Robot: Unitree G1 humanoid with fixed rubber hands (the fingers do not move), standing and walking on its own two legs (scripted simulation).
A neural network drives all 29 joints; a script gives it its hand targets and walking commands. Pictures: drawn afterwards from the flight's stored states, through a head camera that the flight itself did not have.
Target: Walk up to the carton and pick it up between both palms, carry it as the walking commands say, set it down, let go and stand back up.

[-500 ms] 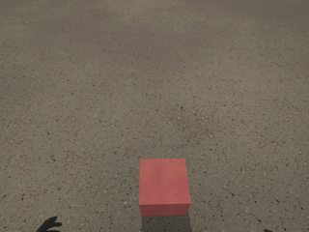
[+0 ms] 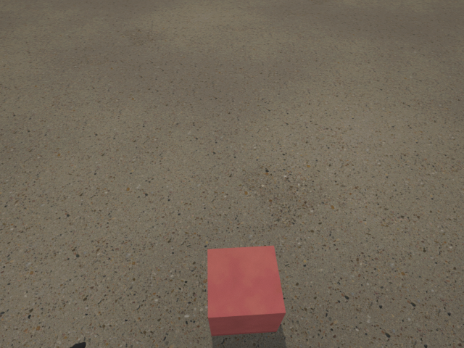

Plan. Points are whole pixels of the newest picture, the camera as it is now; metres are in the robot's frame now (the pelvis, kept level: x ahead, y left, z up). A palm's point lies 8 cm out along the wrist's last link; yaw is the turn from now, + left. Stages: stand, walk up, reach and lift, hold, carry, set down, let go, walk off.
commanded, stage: walk up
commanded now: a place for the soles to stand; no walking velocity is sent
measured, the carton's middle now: (242, 291) +0.45 -0.04 -0.65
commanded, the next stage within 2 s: none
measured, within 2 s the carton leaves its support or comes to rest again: neither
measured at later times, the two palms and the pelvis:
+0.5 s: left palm out of the picture +0.12 +0.28 -0.10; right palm out of the picture +0.08 -0.31 -0.11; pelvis +0.01 -0.01 +0.00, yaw -1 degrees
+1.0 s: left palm out of the picture +0.13 +0.29 -0.10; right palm out of the picture +0.07 -0.31 -0.11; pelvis +0.01 +0.00 +0.00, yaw -2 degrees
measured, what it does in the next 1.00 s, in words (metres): stands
